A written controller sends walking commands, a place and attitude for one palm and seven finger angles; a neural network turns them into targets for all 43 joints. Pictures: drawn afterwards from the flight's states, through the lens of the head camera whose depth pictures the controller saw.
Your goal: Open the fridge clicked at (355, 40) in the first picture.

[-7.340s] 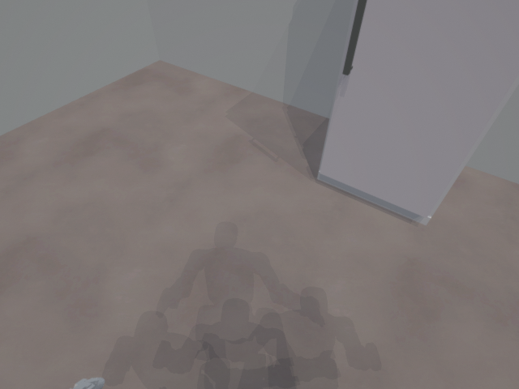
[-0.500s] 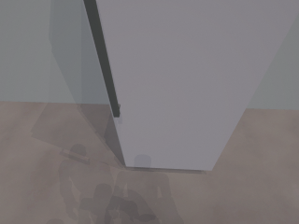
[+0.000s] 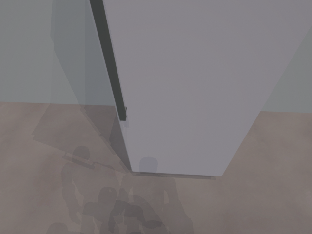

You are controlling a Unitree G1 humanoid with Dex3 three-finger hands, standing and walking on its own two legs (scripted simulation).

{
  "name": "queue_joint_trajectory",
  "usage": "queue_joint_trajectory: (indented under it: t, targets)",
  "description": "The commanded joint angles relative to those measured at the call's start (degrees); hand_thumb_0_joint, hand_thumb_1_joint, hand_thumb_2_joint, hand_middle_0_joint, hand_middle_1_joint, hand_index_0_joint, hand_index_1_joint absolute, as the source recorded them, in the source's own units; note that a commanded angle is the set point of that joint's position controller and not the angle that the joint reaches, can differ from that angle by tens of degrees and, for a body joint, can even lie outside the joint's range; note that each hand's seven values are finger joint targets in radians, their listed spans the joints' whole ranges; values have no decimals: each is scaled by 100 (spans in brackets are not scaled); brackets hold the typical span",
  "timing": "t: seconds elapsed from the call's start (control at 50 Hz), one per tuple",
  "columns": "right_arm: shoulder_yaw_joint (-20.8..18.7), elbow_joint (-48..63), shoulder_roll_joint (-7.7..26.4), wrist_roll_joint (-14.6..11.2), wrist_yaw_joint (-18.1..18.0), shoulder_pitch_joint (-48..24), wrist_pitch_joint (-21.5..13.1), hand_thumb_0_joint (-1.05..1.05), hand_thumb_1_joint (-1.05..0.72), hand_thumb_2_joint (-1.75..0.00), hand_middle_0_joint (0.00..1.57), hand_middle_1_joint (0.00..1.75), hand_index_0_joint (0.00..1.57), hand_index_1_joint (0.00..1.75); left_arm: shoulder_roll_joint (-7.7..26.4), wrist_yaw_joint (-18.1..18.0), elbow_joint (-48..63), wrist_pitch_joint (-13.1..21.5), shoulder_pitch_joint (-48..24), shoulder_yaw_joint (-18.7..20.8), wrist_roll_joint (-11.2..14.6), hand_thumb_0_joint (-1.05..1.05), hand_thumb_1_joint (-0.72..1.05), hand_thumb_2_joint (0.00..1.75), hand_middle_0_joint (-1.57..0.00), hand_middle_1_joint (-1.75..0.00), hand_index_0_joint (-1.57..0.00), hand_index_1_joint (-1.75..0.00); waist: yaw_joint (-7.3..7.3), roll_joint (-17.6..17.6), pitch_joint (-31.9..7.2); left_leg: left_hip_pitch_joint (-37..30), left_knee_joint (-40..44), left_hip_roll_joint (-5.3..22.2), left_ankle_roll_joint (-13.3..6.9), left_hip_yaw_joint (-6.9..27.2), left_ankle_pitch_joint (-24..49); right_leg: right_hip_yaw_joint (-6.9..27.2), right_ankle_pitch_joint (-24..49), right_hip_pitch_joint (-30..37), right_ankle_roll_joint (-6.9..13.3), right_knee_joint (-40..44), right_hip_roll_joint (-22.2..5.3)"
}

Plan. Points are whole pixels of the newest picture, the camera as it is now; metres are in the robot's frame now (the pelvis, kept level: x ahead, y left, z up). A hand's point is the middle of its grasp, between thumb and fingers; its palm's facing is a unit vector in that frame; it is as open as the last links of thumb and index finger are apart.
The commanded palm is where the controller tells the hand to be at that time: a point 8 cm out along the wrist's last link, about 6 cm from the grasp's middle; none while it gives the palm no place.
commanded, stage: look again from close up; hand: left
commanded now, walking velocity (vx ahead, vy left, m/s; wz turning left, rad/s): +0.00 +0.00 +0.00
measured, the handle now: (112, 60) +0.55 +0.17 +0.16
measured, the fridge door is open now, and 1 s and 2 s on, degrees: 0 0 0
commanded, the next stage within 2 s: shuffle to correct the standing spot in 0.52 s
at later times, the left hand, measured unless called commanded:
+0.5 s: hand out of the picture +0.03 +0.18 -0.17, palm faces +0.04 -0.97 -0.23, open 7.4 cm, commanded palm none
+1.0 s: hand out of the picture +0.03 +0.18 -0.18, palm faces +0.05 -0.98 -0.18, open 7.4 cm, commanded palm none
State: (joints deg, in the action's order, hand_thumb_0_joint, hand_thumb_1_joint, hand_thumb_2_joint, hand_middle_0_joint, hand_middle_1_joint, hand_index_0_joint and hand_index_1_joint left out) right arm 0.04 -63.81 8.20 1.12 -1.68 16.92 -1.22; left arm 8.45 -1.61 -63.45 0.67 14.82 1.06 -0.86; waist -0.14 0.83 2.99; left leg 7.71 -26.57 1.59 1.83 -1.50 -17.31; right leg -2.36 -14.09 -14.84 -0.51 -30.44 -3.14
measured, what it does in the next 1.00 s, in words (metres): stands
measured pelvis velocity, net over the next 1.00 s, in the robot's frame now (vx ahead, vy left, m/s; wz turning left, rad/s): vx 0.05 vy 0.00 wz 0.01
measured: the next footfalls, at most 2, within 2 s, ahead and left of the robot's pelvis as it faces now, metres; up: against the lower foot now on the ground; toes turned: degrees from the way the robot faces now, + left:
left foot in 1.30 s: +0.13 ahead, +0.13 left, +0.00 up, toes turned +7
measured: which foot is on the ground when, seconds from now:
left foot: down 0.00-1.00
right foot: down 0.00-1.00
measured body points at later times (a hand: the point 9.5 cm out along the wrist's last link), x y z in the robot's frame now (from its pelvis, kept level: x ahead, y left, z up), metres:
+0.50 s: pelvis +0.01 -0.01 +0.00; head +0.02 -0.02 +0.45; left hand +0.03 +0.23 -0.15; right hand +0.01 -0.23 -0.17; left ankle -0.03 +0.14 -0.74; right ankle +0.02 -0.12 -0.74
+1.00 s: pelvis +0.05 +0.00 -0.01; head +0.07 +0.00 +0.44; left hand +0.03 +0.23 -0.17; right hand -0.02 -0.20 -0.16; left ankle -0.03 +0.14 -0.74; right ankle +0.03 -0.10 -0.71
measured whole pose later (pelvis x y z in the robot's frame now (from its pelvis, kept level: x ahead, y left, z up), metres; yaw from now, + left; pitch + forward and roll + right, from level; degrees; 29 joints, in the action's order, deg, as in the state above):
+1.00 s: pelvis +0.05 +0.00 -0.01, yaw +1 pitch +0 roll +1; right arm 0.0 -64.3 6.3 2.1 -1.6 24.4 -2.8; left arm 8.7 -0.1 -62.6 -0.4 18.1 2.9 -1.3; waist 1.3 -0.8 2.1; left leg 6.5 -30.1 1.7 1.2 -1.0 -23.3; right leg -4.2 -29.2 -20.2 2.4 -47.1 -1.9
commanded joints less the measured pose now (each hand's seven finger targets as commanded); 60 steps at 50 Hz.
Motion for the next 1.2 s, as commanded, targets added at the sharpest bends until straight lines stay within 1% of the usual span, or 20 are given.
queue_joint_trajectory:
  t: [0.0,0.14,0.6,0.64,0.7,0.78,0.82,0.86,0.88,0.92,0.94,0.98,1.0,1.02,1.04,1.06,1.08,1.1,1.14,1.18]
  targets:
    - [-106,114,512,-12,-31,429,-40,0,-90,-90,20,30,20,30,724,-20,231,76,244,128,1,0,90,90,-20,-30,-20,-30,3,-99,109,495,530,354,-277,257,766,433,530,251,281,553,-330]
    - [-117,108,542,-17,-39,344,-49,0,-90,-90,20,30,20,30,765,-22,222,89,183,138,-6,0,90,90,-20,-30,-20,-30,-10,-120,19,424,518,387,-262,237,1051,372,997,405,285,481,-351]
    - [-117,76,665,-3,-25,191,-26,0,-90,-90,20,30,20,30,943,-4,266,83,-7,162,5,0,90,90,-20,-30,-20,-30,-18,-170,7,413,547,365,-214,236,951,409,770,423,303,641,-382]
    - [-70,19,441,22,-6,356,28,0,-90,-90,20,30,20,30,750,-3,213,29,172,133,-22,0,90,90,-20,-30,-20,-30,-49,-228,48,510,421,277,-216,130,204,462,-304,390,327,714,-365]
    - [-69,57,374,72,52,444,95,0,-90,-90,20,30,20,30,909,32,256,-43,338,225,-43,0,90,90,-20,-30,-20,-30,-116,-634,424,1034,-15,-2,-237,-110,-786,905,-2136,130,507,1170,-579]
    - [-79,112,276,82,86,647,64,0,-90,-90,20,30,20,30,973,34,379,-46,403,326,-45,0,90,90,-20,-30,-20,-30,-31,-869,546,850,-496,-17,-284,-273,-683,1143,-2702,-425,722,1362,-847]
    - [-78,28,283,76,91,981,4,0,-90,-90,20,30,20,30,810,70,475,-27,215,313,-38,0,90,90,-20,-30,-20,-30,129,-328,572,469,57,62,-345,-40,-542,657,-2206,-731,607,668,-493]
    - [-157,-108,631,75,43,1438,-69,0,-90,-90,20,30,20,30,463,122,656,8,-10,262,-50,0,90,90,-20,-30,-20,-30,309,1230,606,273,938,896,-727,1213,-465,-308,-1420,-1127,334,-969,215]
    - [-194,-124,784,74,-11,1526,-99,0,-90,-90,20,30,20,30,333,126,770,57,-196,223,-68,0,90,90,-20,-30,-20,-30,345,1703,787,-11,1227,1371,-1079,1911,163,-505,-1430,-1698,279,-1628,363]
    - [-162,-119,681,89,-51,1570,-163,0,-90,-90,20,30,20,30,285,142,846,149,-354,208,-49,0,90,90,-20,-30,-20,-30,354,1385,760,-615,906,1558,-1477,1984,2302,-212,-1847,-2247,351,-2170,151]
    - [-161,-107,603,94,-60,1546,-187,0,-90,-90,20,30,20,30,255,171,849,195,-415,221,-33,0,90,90,-20,-30,-20,-30,333,1041,722,-647,671,1526,-1464,1786,3084,-197,-1865,-2081,376,-1917,111]
    - [-151,-28,697,81,-83,1195,-183,0,-90,-90,20,30,20,30,124,204,688,226,27,235,2,0,90,90,-20,-30,-20,-30,22,764,421,-97,266,1146,-1108,990,3265,-383,-1269,-799,349,-707,148]
    - [-147,49,696,29,-103,997,-179,0,-90,-90,20,30,20,30,156,202,526,238,563,263,6,0,90,90,-20,-30,-20,-30,-253,553,83,322,-348,807,-835,569,3325,-439,-151,315,326,84,195]
    - [-141,125,546,-58,-91,947,-204,0,-90,-90,20,30,20,30,448,133,287,265,1242,327,-6,0,90,90,-20,-30,-20,-30,-478,-152,-406,1092,-1118,439,-538,176,2686,179,1293,1663,418,192,-261]
    - [-70,294,199,-102,-86,822,-206,0,-90,-90,20,30,20,30,936,12,115,286,1816,432,-8,0,90,90,-20,-30,-20,-30,-626,-1556,-806,2084,-2065,-72,-223,-234,161,1590,3818,2600,812,501,-1578]
    - [-106,317,256,-117,-130,590,-132,0,-90,-90,20,30,20,30,904,-19,13,270,1826,313,60,0,90,90,-20,-30,-20,-30,-537,-1223,-775,1801,-2680,-25,-124,41,-1745,1808,5468,2046,1327,629,-2156]
    - [-139,221,159,-130,-145,805,-102,0,-90,-90,20,30,20,30,911,-56,107,247,1295,254,24,0,90,90,-20,-30,-20,-30,-250,-739,-565,1535,-2552,73,-106,209,-1754,1367,5383,1507,1468,556,-2004]
    - [-162,145,79,-117,-129,645,-22,0,-90,-90,20,30,20,30,856,-69,240,229,841,263,-15,0,90,90,-20,-30,-20,-30,-202,-990,-111,1496,-2528,154,-98,90,-1681,1106,5259,951,1402,602,-1768]
    - [-162,62,-79,-118,-86,725,71,0,-90,-90,20,30,20,30,698,-129,361,161,353,214,-50,0,90,90,-20,-30,-20,-30,-13,-1213,126,1355,-2041,216,-77,-20,-1350,621,4887,611,1261,534,-1505]
    - [-144,9,-230,-115,-60,798,118,0,-90,-90,20,30,20,30,634,-152,419,81,301,186,-34,0,90,90,-20,-30,-20,-30,67,-1048,-47,870,-1259,105,-32,-259,-526,358,4136,338,1057,420,-1250]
